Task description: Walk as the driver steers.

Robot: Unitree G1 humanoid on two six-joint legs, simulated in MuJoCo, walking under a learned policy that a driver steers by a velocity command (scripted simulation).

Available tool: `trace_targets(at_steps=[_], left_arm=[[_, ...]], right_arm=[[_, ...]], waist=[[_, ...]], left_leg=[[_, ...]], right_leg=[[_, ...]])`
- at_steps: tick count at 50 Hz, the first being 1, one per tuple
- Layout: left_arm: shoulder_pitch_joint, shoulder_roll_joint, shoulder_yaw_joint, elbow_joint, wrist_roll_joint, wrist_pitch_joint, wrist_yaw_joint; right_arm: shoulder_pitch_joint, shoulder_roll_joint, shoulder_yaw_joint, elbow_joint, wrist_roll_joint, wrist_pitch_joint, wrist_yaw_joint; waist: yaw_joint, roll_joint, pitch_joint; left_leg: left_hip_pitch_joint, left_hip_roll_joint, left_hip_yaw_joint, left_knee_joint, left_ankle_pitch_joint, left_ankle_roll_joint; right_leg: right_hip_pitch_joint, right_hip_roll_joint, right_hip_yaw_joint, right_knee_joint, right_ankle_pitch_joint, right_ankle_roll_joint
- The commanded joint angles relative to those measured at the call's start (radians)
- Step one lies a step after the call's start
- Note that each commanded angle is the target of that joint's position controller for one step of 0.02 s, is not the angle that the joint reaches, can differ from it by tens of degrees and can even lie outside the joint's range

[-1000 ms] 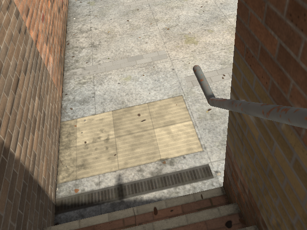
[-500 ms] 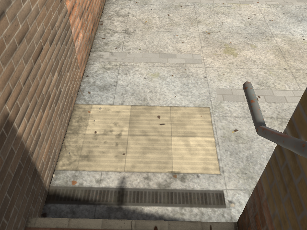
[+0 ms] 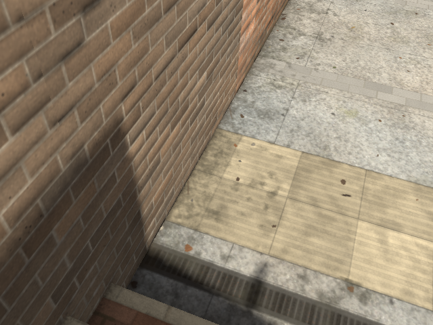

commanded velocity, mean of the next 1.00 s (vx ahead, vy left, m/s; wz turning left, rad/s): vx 0.50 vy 0.00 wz -0.34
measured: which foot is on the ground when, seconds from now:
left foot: down 0.00-0.48, up 0.50-0.80, down 0.82-1.00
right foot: up 0.00-0.48, down 0.50-0.84, up 0.86-1.00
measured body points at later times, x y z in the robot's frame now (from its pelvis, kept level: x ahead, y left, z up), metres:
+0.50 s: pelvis +0.26 -0.02 -0.16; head +0.26 +0.00 +0.29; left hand +0.38 +0.23 -0.30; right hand +0.12 -0.21 -0.30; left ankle +0.08 +0.08 -0.66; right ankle +0.25 -0.10 -0.90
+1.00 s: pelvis +0.54 +0.01 -0.42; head +0.54 +0.03 +0.03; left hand +0.70 +0.21 -0.56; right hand +0.39 -0.21 -0.55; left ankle +0.56 +0.06 -1.13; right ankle +0.52 -0.16 -0.93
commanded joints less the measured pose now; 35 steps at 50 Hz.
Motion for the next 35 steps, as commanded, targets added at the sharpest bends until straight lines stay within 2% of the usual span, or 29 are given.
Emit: trace_targets(at_steps=[1,2,3,4,5,7,8,9,10,12,13,14,16,18,19,20,21,22,23,24,25,26,27,28,30,31,32,33,35], left_arm=[[-0.063,0.008,-0.017,-0.123,-0.007,-0.032,0.058],[0.002,0.011,-0.008,-0.063,0.002,-0.022,0.053],[-0.015,0.01,0.001,-0.058,0.019,-0.003,0.04],[0.036,-0.037,-0.019,-0.049,0.035,0.004,0.013],[0.06,-0.014,-0.011,-0.045,0.047,0.003,-0.014],[-0.086,0.047,-0.001,-0.097,0.049,-0.008,0.001],[-0.185,0.022,0.017,-0.156,-0.073,0.027,0.076],[-0.221,0.023,0.018,-0.157,-0.082,0.05,0.098],[-0.144,0.031,-0.013,-0.098,0.033,0.016,0.031],[-0.191,0.035,-0.005,-0.12,0.062,0.001,0.006],[-0.253,0.034,-0.008,-0.131,0.051,-0.007,0.0],[-0.247,0.023,-0.014,-0.134,0.051,-0.017,0.007],[-0.351,0.052,-0.009,-0.166,0.033,-0.015,0.015],[-0.303,0.029,-0.012,-0.155,0.034,-0.019,0.007],[-0.391,0.073,0.002,-0.178,0.016,-0.03,0.003],[-0.277,0.028,-0.003,-0.145,0.049,-0.017,0.002],[-0.3,0.127,0.035,-0.136,0.004,-0.038,0.01],[-0.194,0.093,0.038,-0.097,0.013,-0.034,0.011],[0.024,0.112,0.059,-0.01,0.025,-0.031,0.018],[0.266,0.148,0.085,0.104,0.054,-0.035,0.045],[0.445,0.144,0.093,0.172,0.079,-0.027,0.052],[0.449,0.267,0.119,0.159,0.062,-0.051,0.061],[0.435,0.266,0.126,0.147,0.053,-0.077,0.057],[0.25,0.153,0.097,0.102,0.027,-0.076,0.053],[-0.053,-0.1,-0.005,0.023,0.035,-0.077,0.046],[-0.165,-0.111,-0.027,-0.051,-0.004,-0.073,0.053],[-0.199,-0.028,-0.012,-0.057,0.009,-0.078,0.043],[-0.187,0.029,0.0,-0.063,0.027,-0.091,0.046],[-0.11,0.026,-0.015,-0.098,0.038,-0.133,0.079]], right_arm=[[0.171,0.06,0.049,0.033,-0.016,-0.012,0.016],[0.153,0.096,0.061,0.027,0.008,-0.026,-0.006],[0.181,0.042,0.052,0.033,0.027,-0.046,-0.017],[0.14,-0.005,0.049,0.041,0.006,-0.062,-0.032],[0.158,-0.062,0.034,0.042,-0.003,-0.07,-0.042],[0.251,-0.009,0.061,0.102,-0.002,-0.085,-0.073],[0.144,-0.093,0.003,0.082,0.178,-0.052,-0.109],[0.163,-0.084,0.012,0.077,0.181,-0.03,-0.121],[0.301,0.02,0.077,0.12,-0.032,-0.062,-0.077],[0.367,0.044,0.077,0.14,-0.043,-0.063,-0.055],[0.388,0.039,0.076,0.149,-0.031,-0.062,-0.055],[0.368,0.033,0.083,0.153,-0.051,-0.069,-0.056],[0.392,0.073,0.085,0.149,-0.003,-0.068,-0.082],[0.372,0.033,0.081,0.148,-0.015,-0.062,-0.09],[0.38,0.033,0.073,0.118,0.021,-0.056,-0.108],[0.3,-0.04,0.061,0.111,-0.022,-0.054,-0.09],[0.329,-0.048,0.04,0.081,0.021,-0.047,-0.088],[0.259,-0.14,0.023,0.057,-0.011,-0.039,-0.063],[0.209,-0.142,0.013,0.07,-0.032,-0.026,-0.026],[0.15,-0.174,-0.008,0.058,0.02,-0.014,-0.013],[0.183,-0.139,-0.007,0.076,-0.015,-0.001,0.028],[0.13,-0.002,0.001,-0.03,0.017,-0.016,0.049],[-0.048,0.009,0.018,-0.168,0.037,-0.042,0.041],[-0.131,0.001,0.028,-0.25,0.055,-0.054,0.036],[-0.045,0.011,0.038,-0.192,0.018,-0.049,-0.023],[0.026,-0.017,0.028,-0.112,0.009,-0.044,-0.036],[0.037,0.053,0.046,-0.116,-0.012,-0.024,-0.031],[0.121,0.087,0.068,-0.094,-0.034,-0.008,0.004],[0.051,0.004,0.07,-0.115,-0.015,-0.021,-0.001]], waist=[[-0.009,-0.103,0.133],[0.009,-0.086,0.17],[0.007,0.045,0.136],[0.054,0.096,0.071],[0.042,0.039,0.042],[-0.034,-0.02,0.018],[0.047,0.014,-0.018],[0.006,0.025,-0.024],[-0.038,0.039,0.098],[-0.064,0.061,0.101],[-0.08,0.039,0.121],[-0.044,0.057,0.101],[-0.108,0.013,0.11],[-0.062,0.061,0.084],[-0.121,-0.003,0.113],[-0.034,0.144,0.104],[-0.082,-0.024,0.101],[-0.011,0.062,0.079],[0.086,0.038,0.079],[0.198,-0.161,0.097],[0.224,-0.205,-0.024],[0.131,-0.162,-0.178],[0.174,-0.065,-0.189],[0.141,0.019,-0.082],[-0.024,0.15,0.147],[-0.057,0.14,0.188],[-0.111,-0.057,0.144],[-0.153,-0.166,0.078],[-0.056,0.062,0.108]], left_leg=[[0.018,0.404,-0.457,-0.204,0.056,0.22],[-0.181,0.362,-0.347,-0.247,0.137,0.232],[-0.286,0.292,-0.29,-0.22,0.116,0.24],[-0.405,0.223,-0.278,-0.152,0.074,0.216],[-0.387,0.212,-0.257,-0.115,0.063,0.209],[-0.123,0.271,-0.314,-0.013,0.115,0.199],[-0.124,0.241,-0.307,0.037,0.077,0.112],[-0.135,0.229,-0.266,0.069,0.043,0.073],[-0.168,0.28,-0.264,0.036,0.021,0.114],[-0.139,0.259,-0.282,0.092,-0.016,0.16],[-0.108,0.257,-0.282,0.11,-0.008,0.153],[-0.132,0.285,-0.302,0.14,0.056,0.16],[0.076,0.262,-0.277,0.217,0.086,0.115],[0.059,0.275,-0.296,0.306,0.245,0.086],[0.033,0.222,-0.194,0.327,0.197,0.042],[-0.086,0.259,-0.207,0.366,0.259,0.043],[-0.16,0.175,-0.092,0.382,0.369,0.017],[-0.179,0.213,-0.089,0.495,0.41,0.021],[-0.226,0.226,-0.102,0.701,0.354,0.037],[-0.165,0.112,-0.091,1.099,0.149,-0.037],[-0.438,0.014,-0.07,1.494,-0.393,-0.036],[-0.727,-0.045,-0.07,1.623,-0.536,-0.066],[-1.014,-0.051,-0.102,1.623,-0.553,-0.122],[-1.165,0.044,-0.206,1.3,-0.429,-0.108],[-0.931,0.193,-0.262,0.8,-0.052,-0.037],[-0.508,0.2,-0.206,0.398,0.305,-0.035],[-0.089,0.132,-0.111,0.425,0.46,-0.042],[0.162,0.083,0.001,0.663,0.505,-0.075],[0.04,0.156,-0.186,0.279,0.945,-0.104]], right_leg=[[-0.523,-0.129,0.134,-0.364,0.51,-0.04],[-0.36,-0.132,0.096,-0.638,0.71,-0.023],[-0.232,-0.097,0.025,-0.655,0.754,-0.006],[-0.114,-0.061,0.01,-0.562,0.816,0.002],[-0.144,-0.021,-0.016,-0.581,0.834,0.01],[-0.37,-0.06,0.103,-0.877,1.017,0.035],[-0.179,0.016,0.066,-0.951,1.147,0.056],[-0.133,0.043,0.055,-0.95,1.147,0.06],[-0.255,-0.024,0.081,-1.006,1.144,0.051],[-0.221,0.006,0.069,-1.028,1.071,0.041],[-0.237,0.021,0.048,-1.069,1.052,0.033],[-0.184,0.009,0.07,-0.957,1.049,0.032],[-0.34,0.019,0.037,-1.174,0.909,0.036],[-0.234,0.008,0.015,-1.03,0.865,0.043],[-0.156,0.038,-0.082,-1.234,0.793,0.044],[0.052,0.044,-0.095,-1.077,0.816,0.03],[0.218,0.143,-0.242,-1.198,0.628,0.038],[0.387,0.126,-0.217,-1.254,0.591,0.021],[0.561,0.098,-0.19,-1.388,0.668,-0.013],[0.639,0.058,-0.143,-1.807,0.847,-0.074],[0.973,-0.043,-0.013,-1.612,1.052,-0.207],[1.245,-0.159,0.146,-1.233,1.667,-0.34],[1.383,-0.226,0.267,-1.213,1.643,-0.407],[1.206,-0.292,0.354,-1.273,1.146,-0.356],[0.494,-0.205,0.23,-1.339,0.72,-0.249],[0.033,-0.102,0.103,-1.403,0.657,-0.232],[-0.302,0.043,0.022,-1.369,0.541,-0.21],[-0.486,0.067,0.036,-1.324,0.509,-0.21],[-0.358,0.101,0.081,-1.078,0.198,-0.146]])
Keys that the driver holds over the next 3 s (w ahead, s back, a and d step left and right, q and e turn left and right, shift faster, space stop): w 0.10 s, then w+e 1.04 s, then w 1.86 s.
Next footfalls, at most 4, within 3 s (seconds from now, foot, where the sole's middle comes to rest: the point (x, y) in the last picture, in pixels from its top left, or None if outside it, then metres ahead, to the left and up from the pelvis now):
0.50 right None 0.28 -0.11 -0.96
0.82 left None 0.59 0.05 -1.16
1.44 right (272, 309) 0.85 -0.25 -1.36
1.76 left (244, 244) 1.19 -0.13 -1.36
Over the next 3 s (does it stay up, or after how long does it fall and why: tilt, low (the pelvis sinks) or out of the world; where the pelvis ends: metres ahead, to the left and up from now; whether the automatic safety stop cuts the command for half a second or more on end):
stays up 1.56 -0.52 -0.58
